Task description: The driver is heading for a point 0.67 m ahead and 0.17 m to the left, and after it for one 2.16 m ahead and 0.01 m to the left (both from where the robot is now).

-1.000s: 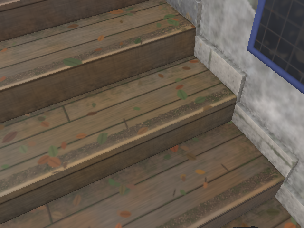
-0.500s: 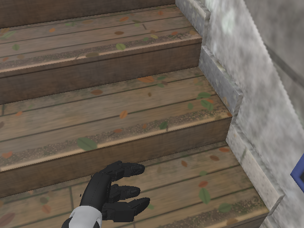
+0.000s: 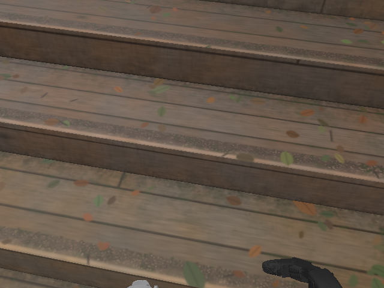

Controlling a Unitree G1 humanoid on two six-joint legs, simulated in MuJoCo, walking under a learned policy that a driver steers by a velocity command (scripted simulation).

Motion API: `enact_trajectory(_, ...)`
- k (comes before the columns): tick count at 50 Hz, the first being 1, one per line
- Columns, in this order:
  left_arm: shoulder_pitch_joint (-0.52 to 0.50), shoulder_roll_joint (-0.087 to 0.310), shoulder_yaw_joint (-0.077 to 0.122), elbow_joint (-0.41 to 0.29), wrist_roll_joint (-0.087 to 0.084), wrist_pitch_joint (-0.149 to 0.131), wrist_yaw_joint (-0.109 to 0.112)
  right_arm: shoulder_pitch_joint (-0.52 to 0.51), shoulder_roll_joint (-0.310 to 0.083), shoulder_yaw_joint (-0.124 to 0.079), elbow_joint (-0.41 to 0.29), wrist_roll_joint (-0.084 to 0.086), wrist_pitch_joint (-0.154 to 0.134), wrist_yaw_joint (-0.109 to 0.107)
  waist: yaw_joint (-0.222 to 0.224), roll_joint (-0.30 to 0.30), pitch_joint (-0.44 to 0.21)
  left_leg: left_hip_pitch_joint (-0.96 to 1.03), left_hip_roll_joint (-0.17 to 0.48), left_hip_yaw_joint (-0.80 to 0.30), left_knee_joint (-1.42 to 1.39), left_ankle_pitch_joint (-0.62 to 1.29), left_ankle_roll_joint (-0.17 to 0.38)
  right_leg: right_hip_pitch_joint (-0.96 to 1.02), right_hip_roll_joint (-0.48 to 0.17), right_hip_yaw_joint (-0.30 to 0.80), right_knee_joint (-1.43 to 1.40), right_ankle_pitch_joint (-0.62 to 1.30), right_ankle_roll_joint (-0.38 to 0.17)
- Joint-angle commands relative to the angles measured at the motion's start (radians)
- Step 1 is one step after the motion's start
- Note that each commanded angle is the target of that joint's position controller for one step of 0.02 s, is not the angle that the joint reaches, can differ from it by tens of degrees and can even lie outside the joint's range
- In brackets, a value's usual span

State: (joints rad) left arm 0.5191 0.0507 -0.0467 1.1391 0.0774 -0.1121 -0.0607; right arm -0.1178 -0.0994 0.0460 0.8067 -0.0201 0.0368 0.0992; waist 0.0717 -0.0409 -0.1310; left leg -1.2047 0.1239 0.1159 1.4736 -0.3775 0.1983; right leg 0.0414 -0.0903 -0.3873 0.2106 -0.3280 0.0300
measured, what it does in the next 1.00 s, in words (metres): climbs, turning left: left foot 0.15 m higher, then right foot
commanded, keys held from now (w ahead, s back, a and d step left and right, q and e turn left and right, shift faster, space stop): q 0.46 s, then w+q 0.24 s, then w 0.30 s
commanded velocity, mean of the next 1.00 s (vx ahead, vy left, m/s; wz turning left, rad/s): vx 0.23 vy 0.00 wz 0.52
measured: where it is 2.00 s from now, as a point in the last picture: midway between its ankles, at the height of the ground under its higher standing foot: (82, 203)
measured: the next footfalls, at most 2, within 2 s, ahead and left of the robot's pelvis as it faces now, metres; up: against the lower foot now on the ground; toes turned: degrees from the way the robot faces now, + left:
left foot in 0.04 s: +0.23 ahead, +0.12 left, +0.15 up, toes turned +8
right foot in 0.54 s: +0.25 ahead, -0.14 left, +0.15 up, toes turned +23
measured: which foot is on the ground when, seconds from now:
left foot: up 0.00-0.02, down 0.04-0.56, up 0.58-1.00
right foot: down 0.00-0.08, up 0.10-0.52, down 0.54-1.00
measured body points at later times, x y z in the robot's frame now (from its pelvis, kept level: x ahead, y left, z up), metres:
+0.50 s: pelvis +0.16 +0.00 +0.14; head +0.17 -0.01 +0.59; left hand +0.27 +0.29 +0.06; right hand +0.37 -0.22 +0.04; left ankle +0.19 +0.11 -0.59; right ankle +0.22 -0.15 -0.54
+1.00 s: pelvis +0.31 +0.09 +0.14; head +0.32 +0.07 +0.59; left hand +0.16 +0.28 +0.01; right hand +0.62 +0.02 +0.06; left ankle +0.32 +0.23 -0.56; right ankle +0.22 -0.15 -0.58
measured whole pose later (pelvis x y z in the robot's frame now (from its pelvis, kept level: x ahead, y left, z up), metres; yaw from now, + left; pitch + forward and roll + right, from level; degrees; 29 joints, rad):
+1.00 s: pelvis +0.31 +0.09 +0.14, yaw +31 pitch +3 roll +1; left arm 0.52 0.21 0.01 0.83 0.08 -0.09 -0.07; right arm 0.06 -0.24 -0.04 0.65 -0.03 0.00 0.10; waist 0.08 0.02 -0.07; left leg -0.57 0.04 0.09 0.79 -0.13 0.08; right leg 0.15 -0.12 -0.11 0.26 -0.41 0.01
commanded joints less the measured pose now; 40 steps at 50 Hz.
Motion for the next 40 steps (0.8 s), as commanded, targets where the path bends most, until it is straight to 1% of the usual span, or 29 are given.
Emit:
enact_trajectory(1,0.009,0.327,0.085,-0.090,-0.038,-0.049,0.024,-0.040,-0.027,-0.009,-0.081,0.024,-0.044,0.010,-0.136,-0.081,0.103,0.328,-0.118,0.076,-0.263,0.101,-0.040,0.043,-0.281,0.085,0.033,1.478,-0.191)
enact_trajectory(2,-0.030,0.372,0.100,-0.110,-0.044,-0.061,0.019,0.073,-0.072,-0.026,-0.045,0.032,-0.060,-0.002,-0.200,-0.135,0.053,0.487,-0.162,0.055,-0.385,0.236,-0.002,0.061,-0.257,0.074,0.123,1.638,-0.142)
enact_trajectory(3,0.014,0.326,0.102,-0.149,-0.034,-0.075,0.021,0.156,-0.137,-0.047,-0.046,0.037,-0.076,-0.038,-0.193,-0.055,-0.071,0.859,-0.148,-0.062,-0.354,0.679,0.081,-0.177,-0.192,0.058,0.292,1.520,-0.060)
enact_trajectory(4,0.085,0.284,0.093,-0.185,-0.003,-0.085,0.000,0.282,-0.191,-0.054,-0.071,0.017,-0.058,-0.066,-0.210,0.087,-0.352,1.309,-0.063,-0.340,-0.454,0.757,0.194,-0.457,-0.097,0.156,0.532,0.981,-0.011)
enact_trajectory(5,-0.133,0.253,0.113,-0.266,-0.029,-0.065,-0.018,0.476,-0.282,-0.096,-0.022,-0.053,-0.036,-0.089,-0.288,0.183,-0.346,1.380,0.065,-0.673,-0.829,0.789,0.243,-0.636,0.076,0.249,0.782,0.114,0.025)
enact_trajectory(6,-0.161,0.212,0.115,-0.279,-0.063,-0.024,-0.041,0.518,-0.393,-0.147,0.033,-0.050,-0.040,-0.095,-0.270,0.150,-0.308,1.212,0.152,-0.851,-0.971,0.596,0.224,-0.688,0.106,0.463,1.242,0.061,0.020)
enact_trajectory(7,-0.186,0.211,0.124,-0.284,-0.056,-0.010,-0.040,0.404,-0.380,-0.161,0.013,-0.031,-0.064,-0.101,-0.220,0.157,-0.207,0.998,0.106,-0.767,-0.979,0.329,0.155,-0.755,0.086,0.585,1.466,0.140,-0.008)
enact_trajectory(9,-0.166,0.168,0.110,-0.269,-0.033,-0.026,-0.009,0.241,-0.247,-0.136,-0.007,0.009,-0.102,-0.085,-0.125,0.060,-0.020,0.725,0.053,-0.648,-0.984,0.167,0.148,-0.847,0.079,0.595,1.609,0.149,-0.048)
enact_trajectory(10,-0.191,0.130,0.091,-0.279,-0.030,-0.027,0.003,0.173,-0.211,-0.125,-0.007,0.008,-0.102,-0.075,-0.086,0.061,-0.029,0.661,0.036,-0.646,-1.021,0.210,0.171,-0.879,0.104,0.585,1.703,0.097,-0.080)
enact_trajectory(11,-0.180,0.108,0.075,-0.282,-0.045,-0.018,0.013,0.119,-0.147,-0.106,-0.009,0.005,-0.100,-0.064,-0.042,0.016,-0.045,0.635,0.034,-0.608,-1.060,0.225,0.161,-0.911,0.091,0.592,1.668,0.076,-0.104)
enact_trajectory(12,-0.186,0.137,0.076,-0.291,-0.047,-0.002,0.020,0.119,-0.109,-0.094,-0.007,-0.015,-0.102,-0.060,-0.029,-0.026,-0.050,0.633,0.032,-0.581,-1.087,0.265,0.146,-0.942,0.078,0.597,1.622,0.123,-0.106)
enact_trajectory(14,-0.262,0.220,0.091,-0.330,-0.027,0.017,0.028,0.152,-0.115,-0.091,0.002,-0.034,-0.119,-0.071,-0.018,-0.066,-0.086,0.661,-0.014,-0.466,-1.074,0.249,0.087,-0.934,0.026,0.573,1.407,0.150,-0.045)
enact_trajectory(16,-0.274,0.262,0.108,-0.351,-0.014,0.029,0.028,0.149,-0.197,-0.110,-0.046,-0.024,-0.142,-0.072,-0.006,0.052,-0.063,0.623,-0.043,-0.373,-1.146,0.293,0.063,-0.749,0.031,0.484,1.288,0.134,0.017)
enact_trajectory(17,-0.283,0.287,0.112,-0.373,-0.028,0.026,0.032,0.172,-0.241,-0.121,-0.063,-0.025,-0.153,-0.072,-0.017,0.072,-0.044,0.595,-0.053,-0.357,-1.163,0.332,0.065,-0.684,0.041,0.460,1.258,0.137,0.041)
enact_trajectory(19,-0.251,0.304,0.119,-0.408,-0.069,0.020,0.034,0.172,-0.297,-0.141,-0.106,-0.028,-0.154,-0.074,-0.014,0.096,-0.032,0.596,-0.042,-0.358,-1.148,0.426,0.077,-0.587,0.089,0.445,1.315,0.077,0.075)
enact_trajectory(22,-0.248,0.292,0.116,-0.458,-0.053,0.016,0.044,0.104,-0.286,-0.139,-0.195,0.006,-0.149,-0.067,0.001,0.097,0.057,0.600,-0.074,-0.368,-1.135,0.209,0.042,-0.390,0.053,0.464,0.830,0.117,0.074)
enact_trajectory(23,-0.260,0.259,0.104,-0.484,-0.064,0.025,0.045,0.134,-0.300,-0.148,-0.189,0.017,-0.139,-0.064,-0.009,0.117,0.078,0.630,-0.057,-0.417,-1.123,0.226,0.066,-0.335,0.054,0.465,0.701,0.047,0.063)
enact_trajectory(24,-0.229,0.263,0.108,-0.497,-0.071,0.035,0.050,0.183,-0.330,-0.177,-0.190,0.020,-0.132,-0.058,-0.021,0.160,0.090,0.702,-0.035,-0.476,-1.128,0.253,0.085,-0.297,0.066,0.460,0.612,0.041,0.052)
enact_trajectory(25,-0.178,0.270,0.107,-0.502,-0.074,0.034,0.051,0.198,-0.321,-0.187,-0.201,0.021,-0.124,-0.045,-0.032,0.171,0.089,0.805,-0.008,-0.530,-1.084,0.268,0.093,-0.309,0.053,0.468,0.497,0.030,0.047)
enact_trajectory(26,-0.149,0.265,0.107,-0.514,-0.075,0.043,0.052,0.211,-0.315,-0.188,-0.211,0.022,-0.110,-0.028,-0.035,0.147,0.064,0.871,0.007,-0.577,-1.051,0.259,0.105,-0.275,0.047,0.463,0.329,0.073,0.027)
enact_trajectory(27,-0.220,0.274,0.120,-0.560,-0.076,0.032,0.042,0.311,-0.281,-0.183,-0.192,0.034,-0.092,-0.029,-0.068,0.076,0.063,0.908,-0.011,-0.622,-1.012,0.175,0.082,-0.252,0.043,0.447,0.213,0.051,-0.012)
enact_trajectory(28,-0.245,0.307,0.135,-0.590,-0.074,0.019,0.040,0.388,-0.228,-0.171,-0.196,0.035,-0.081,-0.039,-0.115,-0.036,-0.014,0.816,-0.100,-0.560,-0.903,-0.008,-0.008,-0.116,-0.052,0.539,0.278,0.171,-0.134)
enact_trajectory(29,-0.213,0.367,0.157,-0.600,-0.075,0.002,0.055,0.334,-0.194,-0.161,-0.248,0.019,-0.084,-0.031,-0.086,-0.241,-0.014,0.488,-0.292,-0.367,-0.731,-0.229,-0.123,0.056,-0.242,0.875,0.153,0.008,-0.353)
enact_trajectory(30,-0.193,0.394,0.180,-0.594,-0.035,-0.009,0.073,0.246,-0.246,-0.166,-0.254,-0.014,-0.085,-0.022,0.006,-0.212,0.122,0.251,-0.261,-0.294,-0.460,-0.217,-0.181,0.043,-0.349,1.106,0.036,-0.271,-0.423)
enact_trajectory(31,-0.224,0.356,0.163,-0.603,-0.044,-0.018,0.080,0.224,-0.257,-0.169,-0.225,-0.008,-0.097,-0.029,-0.013,-0.113,0.169,0.191,-0.179,-0.285,-0.259,-0.126,-0.179,-0.008,-0.344,1.069,0.014,-0.291,-0.384)
enact_trajectory(32,-0.254,0.292,0.136,-0.611,-0.048,-0.028,0.082,0.235,-0.261,-0.166,-0.199,0.002,-0.107,-0.034,-0.037,-0.081,0.198,0.194,-0.144,-0.271,-0.186,-0.046,-0.183,-0.047,-0.290,0.950,0.006,-0.261,-0.336)
enact_trajectory(34,-0.213,0.241,0.103,-0.594,-0.050,-0.007,0.087,0.186,-0.222,-0.143,-0.195,-0.016,-0.100,-0.022,-0.014,-0.065,0.203,0.209,-0.126,-0.195,-0.037,0.003,-0.186,-0.074,-0.221,0.746,-0.025,-0.125,-0.287)
enact_trajectory(36,-0.188,0.232,0.084,-0.589,-0.036,0.002,0.087,0.187,-0.236,-0.146,-0.174,-0.026,-0.101,0.010,0.013,-0.034,0.188,0.259,-0.101,-0.142,0.033,0.044,-0.191,-0.097,-0.185,0.618,-0.047,-0.041,-0.265)
enact_trajectory(40,0.001,0.285,0.079,-0.458,-0.015,0.006,0.032,0.091,-0.246,-0.145,-0.174,-0.019,-0.096,0.029,0.071,-0.061,0.217,0.147,-0.102,-0.124,-0.059,0.218,-0.187,0.027,-0.197,0.527,-0.030,0.258,-0.317)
